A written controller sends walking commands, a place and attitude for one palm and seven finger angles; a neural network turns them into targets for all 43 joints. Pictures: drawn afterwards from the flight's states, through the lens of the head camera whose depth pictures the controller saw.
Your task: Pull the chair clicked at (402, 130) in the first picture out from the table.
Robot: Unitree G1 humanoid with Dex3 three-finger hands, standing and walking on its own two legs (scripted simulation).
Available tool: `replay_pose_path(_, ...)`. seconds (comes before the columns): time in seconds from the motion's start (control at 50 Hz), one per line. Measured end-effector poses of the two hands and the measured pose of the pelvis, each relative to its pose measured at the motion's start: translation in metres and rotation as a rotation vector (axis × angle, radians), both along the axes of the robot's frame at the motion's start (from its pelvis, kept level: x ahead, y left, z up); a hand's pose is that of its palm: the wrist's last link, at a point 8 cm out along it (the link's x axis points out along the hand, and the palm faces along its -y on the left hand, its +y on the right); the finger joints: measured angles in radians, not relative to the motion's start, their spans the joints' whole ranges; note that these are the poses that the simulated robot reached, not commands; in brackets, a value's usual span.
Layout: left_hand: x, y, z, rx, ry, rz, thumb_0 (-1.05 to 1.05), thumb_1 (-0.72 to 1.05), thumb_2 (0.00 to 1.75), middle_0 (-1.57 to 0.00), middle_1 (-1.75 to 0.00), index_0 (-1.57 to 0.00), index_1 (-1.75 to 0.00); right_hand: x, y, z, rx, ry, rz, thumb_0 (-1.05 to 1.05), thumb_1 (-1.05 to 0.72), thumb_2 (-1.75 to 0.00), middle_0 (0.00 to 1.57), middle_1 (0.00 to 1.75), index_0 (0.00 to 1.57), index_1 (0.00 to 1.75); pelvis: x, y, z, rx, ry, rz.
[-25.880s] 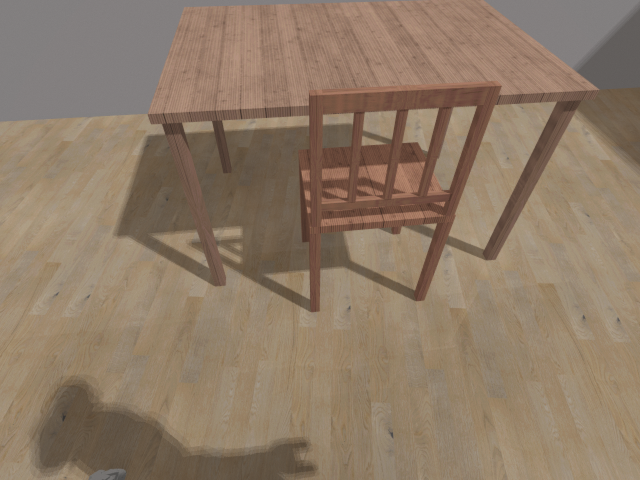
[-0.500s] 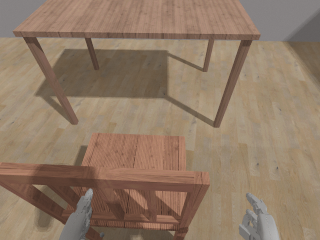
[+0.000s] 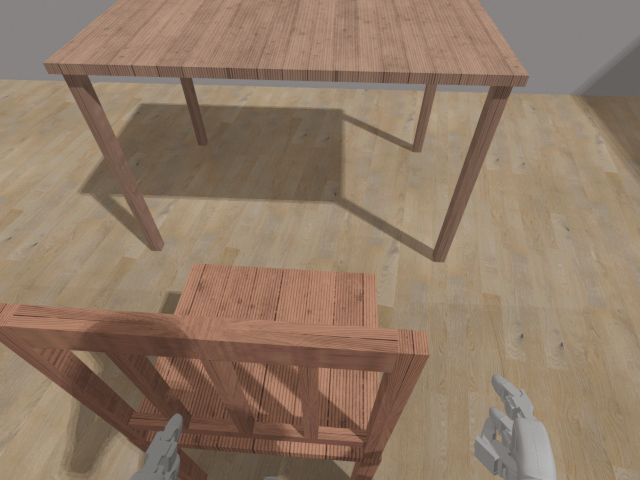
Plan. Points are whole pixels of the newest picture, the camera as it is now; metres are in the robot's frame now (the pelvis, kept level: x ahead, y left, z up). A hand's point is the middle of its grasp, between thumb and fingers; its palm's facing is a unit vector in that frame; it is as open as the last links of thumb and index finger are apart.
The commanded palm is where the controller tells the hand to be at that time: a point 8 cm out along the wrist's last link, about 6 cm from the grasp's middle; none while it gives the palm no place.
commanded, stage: draw the hand back to the body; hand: left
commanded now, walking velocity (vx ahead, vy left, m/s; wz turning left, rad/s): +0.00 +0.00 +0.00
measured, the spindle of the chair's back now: (232, 395) +0.24 +0.13 -0.03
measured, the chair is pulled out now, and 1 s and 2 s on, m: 0.63 0.63 0.62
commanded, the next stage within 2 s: step back with the hand held close in 1.58 s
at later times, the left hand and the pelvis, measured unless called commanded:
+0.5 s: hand (155, 476) +0.13 +0.16 +0.08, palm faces -0.01 -1.00 -0.10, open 17.2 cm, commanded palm +0.09 +0.23 +0.11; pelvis -0.01 -0.01 +0.00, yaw +0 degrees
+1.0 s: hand (97, 448) +0.15 +0.21 +0.10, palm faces +0.09 -0.86 -0.51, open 10.4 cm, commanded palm +0.14 +0.27 +0.21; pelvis +0.02 -0.02 +0.06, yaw +0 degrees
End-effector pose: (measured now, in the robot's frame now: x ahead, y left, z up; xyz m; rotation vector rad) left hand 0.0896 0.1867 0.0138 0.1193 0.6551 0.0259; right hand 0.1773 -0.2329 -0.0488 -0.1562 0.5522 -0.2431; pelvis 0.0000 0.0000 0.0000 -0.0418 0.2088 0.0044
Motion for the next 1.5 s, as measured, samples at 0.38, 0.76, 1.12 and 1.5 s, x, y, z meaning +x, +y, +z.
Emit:
replay_pose_path(0.38, 0.022, 0.021, 0.061, -0.039, -0.541, -0.038, -0.01, -0.55, 0.20, -0.02, -0.01, -0.02, 0.00, -0.004, 0.010, -0.031, 0.079, 0.055, 0.022, 0.01, -0.90, -0.90, 0.20, 0.30, 0.20, 0.30, -0.015, -0.005, -0.014, -0.005, 0.000, -0.005)
replay_pose_path(0.76, 0.026, 0.049, 0.106, 0.340, -0.235, -0.012, -0.01, -0.19, 0.37, -0.08, -0.09, -0.32, -0.19, -0.001, 0.006, 0.017, 0.024, 0.049, 0.049, 0.01, -0.90, -0.90, 0.20, 0.30, 0.20, 0.30, 0.000, -0.014, 0.040, 0.003, -0.177, -0.007)
replay_pose_path(1.12, 0.038, 0.070, 0.124, 0.458, -0.111, 0.093, 0.00, 0.45, 0.68, -0.15, -0.21, -0.47, -0.33, 0.034, 0.002, 0.024, 0.025, 0.038, 0.161, 0.01, -0.90, -0.90, 0.20, 0.30, 0.20, 0.30, 0.023, -0.022, 0.058, 0.035, -0.231, 0.007)
replay_pose_path(1.5, 0.041, 0.070, 0.131, 0.513, -0.070, 0.118, 0.01, 0.87, 0.89, -0.21, -0.30, -0.46, -0.37, 0.032, -0.007, 0.011, 0.061, 0.080, 0.192, 0.01, -0.90, -0.90, 0.20, 0.30, 0.20, 0.30, 0.026, -0.034, 0.058, 0.050, -0.235, 0.016)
